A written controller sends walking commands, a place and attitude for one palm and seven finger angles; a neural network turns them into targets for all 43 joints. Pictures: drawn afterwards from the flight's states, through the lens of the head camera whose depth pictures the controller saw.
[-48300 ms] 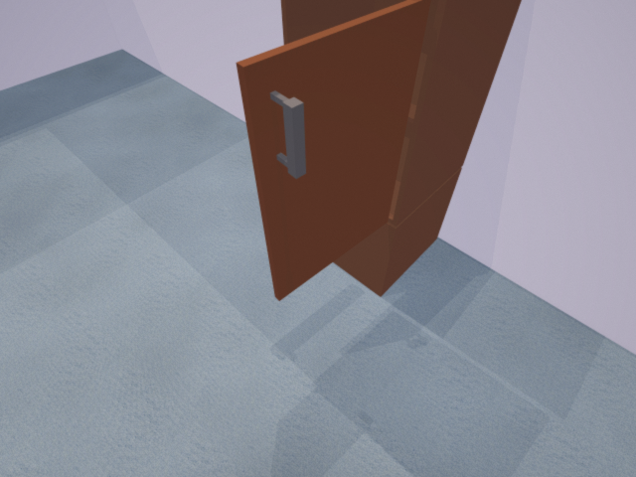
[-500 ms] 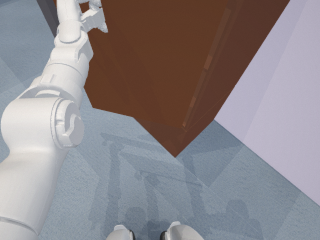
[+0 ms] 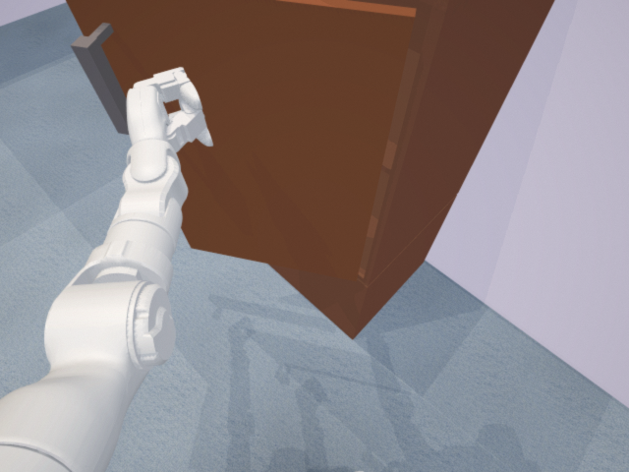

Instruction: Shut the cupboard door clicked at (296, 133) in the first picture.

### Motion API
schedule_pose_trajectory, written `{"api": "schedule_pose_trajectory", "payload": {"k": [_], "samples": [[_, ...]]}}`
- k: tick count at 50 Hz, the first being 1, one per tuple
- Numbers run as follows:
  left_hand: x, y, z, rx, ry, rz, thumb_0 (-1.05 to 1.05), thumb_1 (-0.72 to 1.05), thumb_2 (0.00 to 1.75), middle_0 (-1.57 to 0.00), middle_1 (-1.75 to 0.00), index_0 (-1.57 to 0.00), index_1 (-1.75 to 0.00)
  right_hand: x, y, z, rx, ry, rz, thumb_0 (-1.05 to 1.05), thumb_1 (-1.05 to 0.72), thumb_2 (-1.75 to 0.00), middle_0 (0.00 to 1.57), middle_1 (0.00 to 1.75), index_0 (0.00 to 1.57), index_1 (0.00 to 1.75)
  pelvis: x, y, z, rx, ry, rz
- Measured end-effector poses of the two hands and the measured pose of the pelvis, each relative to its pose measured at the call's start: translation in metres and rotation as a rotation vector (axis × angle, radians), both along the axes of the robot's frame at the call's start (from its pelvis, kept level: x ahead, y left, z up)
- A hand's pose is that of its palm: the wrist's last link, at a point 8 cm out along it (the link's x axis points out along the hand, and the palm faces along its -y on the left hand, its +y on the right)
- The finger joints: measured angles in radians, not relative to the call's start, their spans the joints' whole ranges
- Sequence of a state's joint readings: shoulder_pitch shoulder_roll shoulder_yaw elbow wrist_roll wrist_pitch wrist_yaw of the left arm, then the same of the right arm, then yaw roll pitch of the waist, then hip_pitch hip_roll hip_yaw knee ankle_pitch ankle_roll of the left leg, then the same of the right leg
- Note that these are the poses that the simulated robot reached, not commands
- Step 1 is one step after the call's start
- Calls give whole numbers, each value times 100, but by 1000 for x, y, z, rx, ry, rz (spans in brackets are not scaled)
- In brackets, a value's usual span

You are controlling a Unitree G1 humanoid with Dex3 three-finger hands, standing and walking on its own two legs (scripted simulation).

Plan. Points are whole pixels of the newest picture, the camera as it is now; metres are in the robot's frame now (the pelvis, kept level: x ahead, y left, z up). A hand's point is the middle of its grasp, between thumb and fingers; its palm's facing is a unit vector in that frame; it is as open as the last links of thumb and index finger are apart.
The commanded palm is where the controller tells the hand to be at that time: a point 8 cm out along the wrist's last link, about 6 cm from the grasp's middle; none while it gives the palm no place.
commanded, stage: pull the fist back off the door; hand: left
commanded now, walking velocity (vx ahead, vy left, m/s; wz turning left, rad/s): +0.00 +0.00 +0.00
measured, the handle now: (116, 81) +0.61 +0.19 +0.15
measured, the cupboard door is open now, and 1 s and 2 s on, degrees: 31 31 31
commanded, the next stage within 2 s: draw the hand back to the body in 0.20 s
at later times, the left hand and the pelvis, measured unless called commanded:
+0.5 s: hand (182, 145) +0.46 +0.10 +0.16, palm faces +0.09 -1.00 +0.00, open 3.1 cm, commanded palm +0.40 +0.16 +0.16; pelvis -0.01 +0.00 +0.01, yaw +1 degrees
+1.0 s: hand (63, 289) +0.29 +0.18 +0.17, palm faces +0.17 -0.97 -0.19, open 3.1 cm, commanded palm +0.25 +0.23 +0.18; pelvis -0.02 +0.01 +0.02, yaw +1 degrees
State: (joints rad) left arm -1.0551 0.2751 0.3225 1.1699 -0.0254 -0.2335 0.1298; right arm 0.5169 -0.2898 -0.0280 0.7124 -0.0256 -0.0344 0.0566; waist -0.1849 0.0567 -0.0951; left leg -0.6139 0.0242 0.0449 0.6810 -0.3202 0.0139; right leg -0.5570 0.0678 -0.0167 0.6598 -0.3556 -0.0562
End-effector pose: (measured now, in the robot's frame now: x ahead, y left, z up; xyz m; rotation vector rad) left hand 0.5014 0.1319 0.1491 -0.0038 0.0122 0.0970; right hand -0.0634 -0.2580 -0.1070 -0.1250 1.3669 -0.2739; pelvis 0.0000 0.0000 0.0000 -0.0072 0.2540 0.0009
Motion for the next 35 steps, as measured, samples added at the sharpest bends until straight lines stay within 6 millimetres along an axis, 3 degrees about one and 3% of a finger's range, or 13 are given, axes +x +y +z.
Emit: {"api": "schedule_pose_trajectory", "payload": {"k": [11, 16, 20, 25, 31, 35], "samples": [[-45, 5, 4, 11, -4, -16, 1, 91, 90, -130, -150, -130, -150, 117, -4, -1, 0, -278, 112, 1, -91, -90, 19, 29, 19, 30, 3, 0, 5, 5, -82, 27], [-51, 1, 11, 17, 5, -18, 1, 90, 90, -130, -150, -130, -150, 150, 4, 3, 7, -371, 159, 1, -91, -90, 19, 29, 19, 30, -3, -2, 4, 8, -99, 42], [-52, -1, 18, 3, -14, -19, 1, 90, 90, -130, -150, -130, -150, 153, 9, 3, 19, -395, 166, 0, -91, -90, 20, 29, 20, 30, -7, -2, 4, 11, -96, 38], [-65, 15, 14, 8, -29, -5, 1, 90, 90, -130, -150, -130, -150, 135, 12, 0, 42, -376, 128, 1, -91, -90, 20, 29, 20, 30, -7, -3, 6, 16, -109, 14], [-105, 47, 7, 15, -48, 14, 1, 90, 90, -130, -150, -130, -150, 114, 9, 0, 39, -338, 88, 1, -91, -90, 20, 29, 20, 30, -6, -3, 10, 15, -162, 1], [-136, 60, 9, 21, -66, 4, 1, 91, 90, -130, -150, -130, -150, 119, 6, 4, 14, -354, 98, 1, -91, -90, 20, 29, 20, 30, -9, -1, 13, 11, -200, 10]]}}
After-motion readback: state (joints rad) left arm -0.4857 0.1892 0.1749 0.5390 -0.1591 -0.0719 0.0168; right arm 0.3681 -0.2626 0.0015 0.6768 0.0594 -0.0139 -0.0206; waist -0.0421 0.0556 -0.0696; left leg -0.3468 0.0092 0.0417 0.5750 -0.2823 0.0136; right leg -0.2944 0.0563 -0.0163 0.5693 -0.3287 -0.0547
